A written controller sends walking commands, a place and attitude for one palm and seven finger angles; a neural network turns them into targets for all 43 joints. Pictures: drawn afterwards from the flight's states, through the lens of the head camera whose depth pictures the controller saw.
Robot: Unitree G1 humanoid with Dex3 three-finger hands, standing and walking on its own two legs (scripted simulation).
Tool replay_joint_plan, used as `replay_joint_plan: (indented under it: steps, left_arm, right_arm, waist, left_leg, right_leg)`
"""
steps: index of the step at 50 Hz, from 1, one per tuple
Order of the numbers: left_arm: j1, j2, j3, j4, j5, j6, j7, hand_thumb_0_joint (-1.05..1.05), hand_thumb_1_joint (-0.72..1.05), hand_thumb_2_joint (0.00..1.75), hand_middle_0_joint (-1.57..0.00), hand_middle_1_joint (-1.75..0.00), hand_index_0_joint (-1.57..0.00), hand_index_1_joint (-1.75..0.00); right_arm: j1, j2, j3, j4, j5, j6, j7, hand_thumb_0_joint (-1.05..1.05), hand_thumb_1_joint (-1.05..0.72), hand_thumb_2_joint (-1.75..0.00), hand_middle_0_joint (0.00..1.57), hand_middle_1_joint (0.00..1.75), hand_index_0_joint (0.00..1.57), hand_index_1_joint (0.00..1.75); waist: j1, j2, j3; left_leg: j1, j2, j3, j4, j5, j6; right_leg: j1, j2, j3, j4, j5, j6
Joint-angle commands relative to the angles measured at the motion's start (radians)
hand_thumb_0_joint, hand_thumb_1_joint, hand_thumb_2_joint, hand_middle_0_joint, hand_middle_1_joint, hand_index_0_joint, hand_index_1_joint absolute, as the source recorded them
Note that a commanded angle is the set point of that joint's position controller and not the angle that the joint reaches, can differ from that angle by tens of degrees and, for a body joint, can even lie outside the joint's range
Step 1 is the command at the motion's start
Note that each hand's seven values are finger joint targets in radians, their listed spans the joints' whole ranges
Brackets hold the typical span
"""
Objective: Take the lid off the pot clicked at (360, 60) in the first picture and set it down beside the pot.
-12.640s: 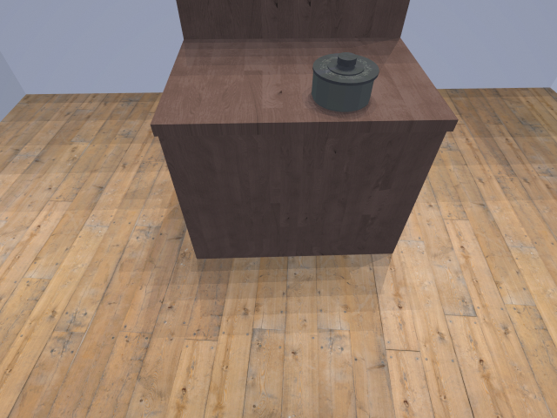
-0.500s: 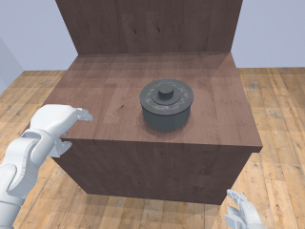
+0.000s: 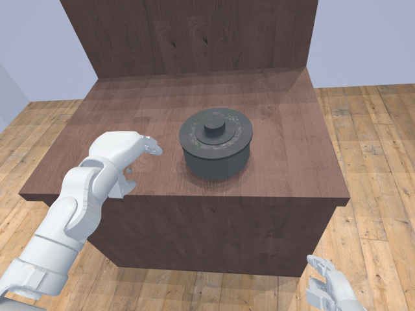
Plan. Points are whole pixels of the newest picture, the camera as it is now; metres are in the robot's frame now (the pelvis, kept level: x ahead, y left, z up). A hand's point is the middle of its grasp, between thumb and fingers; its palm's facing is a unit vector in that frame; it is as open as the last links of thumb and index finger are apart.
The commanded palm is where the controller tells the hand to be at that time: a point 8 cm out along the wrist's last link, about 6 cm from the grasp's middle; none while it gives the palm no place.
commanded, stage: move the open hand above the knob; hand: left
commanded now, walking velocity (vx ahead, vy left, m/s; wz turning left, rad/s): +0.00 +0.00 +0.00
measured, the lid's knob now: (214, 124) +0.54 +0.03 +0.06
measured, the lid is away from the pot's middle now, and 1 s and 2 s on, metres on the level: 0.00 0.00 0.00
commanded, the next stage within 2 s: lower the open fingers around the knob in 1.90 s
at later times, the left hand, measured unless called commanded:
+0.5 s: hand (157, 133) +0.42 +0.13 +0.14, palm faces -0.18 -0.07 -0.98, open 9.9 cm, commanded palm +0.41 +0.12 +0.19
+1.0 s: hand (199, 112) +0.48 +0.05 +0.14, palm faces -0.21 -0.03 -0.98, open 9.8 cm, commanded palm +0.48 +0.06 +0.19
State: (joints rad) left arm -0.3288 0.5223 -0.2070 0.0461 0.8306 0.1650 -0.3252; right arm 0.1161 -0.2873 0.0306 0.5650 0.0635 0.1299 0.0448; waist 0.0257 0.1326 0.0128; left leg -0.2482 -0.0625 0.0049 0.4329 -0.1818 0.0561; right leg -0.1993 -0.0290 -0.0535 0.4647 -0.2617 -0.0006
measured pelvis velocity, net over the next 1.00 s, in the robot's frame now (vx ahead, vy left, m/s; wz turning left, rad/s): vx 0.03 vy -0.01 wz -0.01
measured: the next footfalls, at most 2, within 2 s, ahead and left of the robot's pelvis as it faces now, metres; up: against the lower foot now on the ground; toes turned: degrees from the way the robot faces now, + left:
none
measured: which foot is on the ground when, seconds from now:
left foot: down 0.00-1.00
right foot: down 0.00-1.00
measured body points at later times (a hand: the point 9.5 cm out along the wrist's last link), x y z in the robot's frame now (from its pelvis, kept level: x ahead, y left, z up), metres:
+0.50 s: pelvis +0.02 -0.03 +0.00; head +0.03 -0.08 +0.44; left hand +0.43 +0.14 +0.19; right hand +0.19 -0.26 -0.12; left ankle +0.03 +0.08 -0.74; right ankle -0.01 -0.12 -0.74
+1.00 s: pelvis +0.03 -0.01 +0.00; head +0.06 -0.06 +0.44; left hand +0.49 +0.05 +0.19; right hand +0.16 -0.26 -0.14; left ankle +0.03 +0.08 -0.74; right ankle -0.01 -0.12 -0.74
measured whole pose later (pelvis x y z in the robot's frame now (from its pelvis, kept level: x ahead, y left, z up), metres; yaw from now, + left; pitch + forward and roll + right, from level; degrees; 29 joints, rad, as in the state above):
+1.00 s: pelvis +0.03 -0.01 +0.00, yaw -1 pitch +5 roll +1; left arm -0.94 0.29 -0.38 0.67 0.85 0.28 -0.23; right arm 0.16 -0.27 0.02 0.67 0.08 0.15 0.01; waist -0.05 0.10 -0.04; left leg -0.33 -0.06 0.02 0.47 -0.23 0.04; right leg -0.29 -0.02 -0.04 0.52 -0.32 -0.01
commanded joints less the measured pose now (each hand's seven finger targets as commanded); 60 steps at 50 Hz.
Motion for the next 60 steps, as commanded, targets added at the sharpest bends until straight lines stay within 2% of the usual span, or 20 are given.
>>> replay_joint_plan:
  steps: [1, 3, 8, 11, 13, 15, 18, 23, 25, 28, 30, 33, 36, 38, 41, 44, 49, 51, 53, 60]
  left_arm:
    - [-0.555, 0.425, 0.317, -0.110, 0.056, -0.003, 0.091, 0.00, -0.28, 1.44, -0.85, -0.08, -0.85, -0.08]
    - [-0.462, 0.355, 0.304, -0.014, 0.018, 0.012, 0.102, 0.00, -0.28, 1.44, -0.85, -0.08, -0.85, -0.08]
    - [-0.289, -0.045, -0.029, -0.023, -0.038, 0.050, 0.043, 0.00, -0.28, 1.44, -0.85, -0.08, -0.85, -0.08]
    - [-0.529, 0.118, 0.038, -0.090, 0.011, 0.059, 0.043, 0.00, -0.28, 1.44, -0.85, -0.08, -0.85, -0.08]
    - [-0.734, 0.378, 0.226, -0.136, 0.043, 0.050, 0.069, 0.00, -0.28, 1.44, -0.85, -0.08, -0.85, -0.08]
    - [-0.834, 0.443, 0.275, -0.056, 0.066, 0.034, 0.090, 0.00, -0.28, 1.44, -0.85, -0.08, -0.85, -0.08]
    - [-0.685, 0.295, 0.215, 0.113, 0.018, 0.046, 0.107, 0.00, -0.28, 1.44, -0.85, -0.08, -0.85, -0.08]
    - [-0.491, -0.100, -0.095, 0.240, -0.008, 0.108, 0.051, 0.00, -0.28, 1.44, -0.85, -0.08, -0.85, -0.08]
    - [-0.659, -0.026, -0.082, 0.165, 0.017, 0.115, 0.042, 0.00, -0.28, 1.44, -0.85, -0.08, -0.85, -0.08]
    - [-1.006, 0.284, 0.120, 0.056, 0.051, 0.100, 0.058, 0.00, -0.28, 1.44, -0.85, -0.08, -0.85, -0.08]
    - [-1.116, 0.308, 0.144, 0.026, 0.053, 0.059, 0.085, 0.00, -0.28, 1.44, -0.85, -0.08, -0.85, -0.08]
    - [-0.909, 0.227, 0.150, 0.240, 0.031, 0.068, 0.111, 0.00, -0.28, 1.44, -0.85, -0.08, -0.85, -0.08]
    - [-0.659, -0.053, -0.041, 0.565, 0.011, 0.139, 0.114, 0.00, -0.28, 1.44, -0.85, -0.08, -0.85, -0.08]
    - [-0.701, -0.161, -0.136, 0.552, 0.022, 0.156, 0.094, 0.00, -0.28, 1.44, -0.85, -0.08, -0.85, -0.08]
    - [-1.054, -0.096, -0.145, 0.250, 0.048, 0.161, 0.078, 0.00, -0.28, 1.44, -0.85, -0.08, -0.85, -0.08]
    - [-1.350, 0.165, 0.038, 0.098, 0.041, 0.101, 0.106, 0.00, -0.28, 1.44, -0.85, -0.08, -0.85, -0.08]
    - [-1.070, -0.033, -0.027, 0.725, 0.052, 0.180, 0.179, 0.00, -0.28, 1.44, -0.85, -0.08, -0.85, -0.08]
    - [-1.020, -0.143, -0.084, 0.786, 0.040, 0.208, 0.185, 0.00, -0.28, 1.44, -0.85, -0.08, -0.85, -0.08]
    - [-1.075, -0.272, -0.186, 0.728, 0.048, 0.221, 0.164, 0.00, -0.28, 1.44, -0.85, -0.08, -0.85, -0.08]
    - [-1.523, -0.041, -0.045, 0.601, 0.034, 0.152, 0.171, 0.00, -0.28, 1.44, -0.85, -0.08, -0.85, -0.08]
  right_arm:
    - [-0.130, -0.082, -0.031, -0.120, -0.005, -0.053, -0.022, 0.00, -0.90, -0.90, 0.20, 0.30, 0.20, 0.30]
    - [-0.125, -0.085, -0.033, -0.128, 0.002, -0.048, -0.014, 0.00, -0.90, -0.90, 0.20, 0.30, 0.20, 0.30]
    - [-0.161, -0.082, -0.050, -0.182, 0.020, -0.026, 0.026, 0.00, -0.90, -0.90, 0.20, 0.30, 0.20, 0.30]
    - [-0.156, -0.097, -0.051, -0.166, 0.018, -0.006, 0.008, 0.00, -0.90, -0.90, 0.20, 0.30, 0.20, 0.30]
    - [-0.163, -0.105, -0.044, -0.148, 0.009, -0.017, -0.021, 0.00, -0.90, -0.90, 0.20, 0.30, 0.20, 0.30]
    - [-0.134, -0.084, -0.030, -0.108, 0.006, -0.034, -0.043, 0.00, -0.90, -0.90, 0.20, 0.30, 0.20, 0.30]
    - [-0.107, -0.079, -0.033, -0.099, 0.014, -0.030, -0.037, 0.00, -0.90, -0.90, 0.20, 0.30, 0.20, 0.30]
    - [-0.133, -0.081, -0.047, -0.137, 0.032, -0.003, 0.013, 0.00, -0.90, -0.90, 0.20, 0.30, 0.20, 0.30]
    - [-0.135, -0.094, -0.051, -0.137, 0.032, 0.016, 0.007, 0.00, -0.90, -0.90, 0.20, 0.30, 0.20, 0.30]
    - [-0.142, -0.103, -0.041, -0.122, 0.019, 0.009, -0.027, 0.00, -0.90, -0.90, 0.20, 0.30, 0.20, 0.30]
    - [-0.098, -0.075, -0.039, -0.103, 0.014, -0.028, -0.046, 0.00, -0.90, -0.90, 0.20, 0.30, 0.20, 0.30]
    - [-0.055, -0.074, -0.038, -0.073, 0.012, -0.022, -0.038, 0.00, -0.90, -0.90, 0.20, 0.30, 0.20, 0.30]
    - [-0.052, -0.082, -0.031, -0.056, 0.028, 0.004, -0.010, 0.00, -0.90, -0.90, 0.20, 0.30, 0.20, 0.30]
    - [-0.066, -0.092, -0.041, -0.077, 0.033, 0.022, 0.007, 0.00, -0.90, -0.90, 0.20, 0.30, 0.20, 0.30]
    - [-0.103, -0.083, -0.058, -0.105, 0.022, 0.033, 0.010, 0.00, -0.90, -0.90, 0.20, 0.30, 0.20, 0.30]
    - [-0.044, -0.079, -0.056, -0.086, 0.008, -0.020, -0.020, 0.00, -0.90, -0.90, 0.20, 0.30, 0.20, 0.30]
    - [0.025, -0.078, -0.031, 0.037, 0.017, 0.005, -0.031, 0.00, -0.90, -0.90, 0.20, 0.30, 0.20, 0.30]
    - [0.027, -0.087, -0.040, 0.030, 0.011, 0.014, -0.016, 0.00, -0.90, -0.90, 0.20, 0.30, 0.20, 0.30]
    - [0.005, -0.080, -0.053, 0.001, 0.003, 0.019, 0.004, 0.00, -0.90, -0.90, 0.20, 0.30, 0.20, 0.30]
    - [0.079, -0.077, -0.056, 0.031, -0.006, -0.036, -0.043, 0.00, -0.90, -0.90, 0.20, 0.30, 0.20, 0.30]
  waist:
    - [0.016, -0.090, -0.353]
    - [0.021, -0.092, -0.306]
    - [-0.027, -0.155, -0.252]
    - [-0.045, -0.191, -0.274]
    - [-0.027, -0.168, -0.329]
    - [-0.014, -0.124, -0.398]
    - [-0.008, -0.132, -0.381]
    - [-0.049, -0.219, -0.266]
    - [-0.066, -0.215, -0.300]
    - [-0.059, -0.187, -0.418]
    - [-0.056, -0.120, -0.534]
    - [-0.035, -0.159, -0.486]
    - [-0.046, -0.247, -0.256]
    - [-0.066, -0.260, -0.230]
    - [-0.092, -0.157, -0.459]
    - [-0.100, -0.112, -0.664]
    - [-0.088, -0.251, -0.337]
    - [-0.085, -0.248, -0.310]
    - [-0.096, -0.188, -0.398]
    - [-0.148, -0.199, -0.605]
  left_leg:
    - [0.147, 0.013, -0.061, -0.026, 0.210, -0.008]
    - [0.115, 0.009, -0.048, -0.023, 0.197, -0.009]
    - [0.117, 0.009, -0.009, 0.003, 0.200, -0.006]
    - [0.124, 0.008, -0.005, -0.005, 0.147, 0.004]
    - [0.116, 0.002, -0.019, 0.007, 0.122, 0.015]
    - [0.121, -0.006, -0.028, 0.008, 0.176, 0.015]
    - [0.105, -0.005, -0.021, 0.010, 0.228, 0.007]
    - [0.064, 0.000, 0.015, 0.030, 0.204, 0.000]
    - [0.079, -0.003, 0.020, 0.031, 0.174, 0.009]
    - [0.098, -0.014, -0.005, 0.037, 0.173, 0.025]
    - [0.183, -0.019, -0.026, 0.044, 0.258, 0.030]
    - [0.138, -0.006, -0.021, 0.042, 0.332, 0.018]
    - [0.017, 0.006, 0.013, 0.021, 0.219, -0.008]
    - [0.014, 0.005, 0.023, 0.029, 0.196, -0.004]
    - [0.153, -0.007, -0.004, 0.058, 0.288, 0.018]
    - [0.268, -0.012, -0.045, 0.080, 0.376, 0.034]
    - [0.047, 0.010, -0.006, 0.013, 0.247, 0.003]
    - [0.040, 0.015, -0.003, 0.011, 0.235, -0.005]
    - [0.103, 0.010, -0.012, 0.040, 0.324, -0.001]
    - [0.200, -0.001, -0.040, 0.053, 0.312, 0.025]
  right_leg:
    - [0.092, 0.037, 0.027, -0.025, 0.241, -0.038]
    - [0.087, 0.039, 0.026, -0.024, 0.247, -0.040]
    - [0.004, 0.030, 0.015, -0.030, 0.294, -0.025]
    - [0.008, 0.030, 0.026, -0.044, 0.254, -0.016]
    - [0.064, 0.023, 0.059, -0.035, 0.249, -0.017]
    - [0.122, 0.020, 0.066, -0.008, 0.310, -0.021]
    - [0.127, 0.024, 0.051, -0.001, 0.376, -0.024]
    - [0.005, 0.021, 0.027, -0.011, 0.389, -0.015]
    - [0.005, 0.018, 0.037, -0.022, 0.361, -0.011]
    - [0.099, 0.011, 0.071, -0.003, 0.401, -0.011]
    - [0.134, 0.022, 0.069, 0.028, 0.465, -0.017]
    - [0.133, 0.023, 0.050, 0.032, 0.521, -0.021]
    - [-0.008, 0.027, 0.012, 0.014, 0.412, -0.011]
    - [-0.054, 0.026, 0.011, 0.000, 0.389, -0.016]
    - [0.006, 0.024, 0.030, 0.023, 0.457, -0.024]
    - [0.095, 0.034, 0.056, 0.043, 0.560, -0.021]
    - [-0.037, 0.044, 0.003, 0.029, 0.401, -0.025]
    - [-0.077, 0.043, -0.007, 0.027, 0.363, -0.027]
    - [-0.080, 0.038, -0.001, 0.039, 0.413, -0.034]
    - [-0.002, 0.043, 0.034, 0.025, 0.484, -0.022]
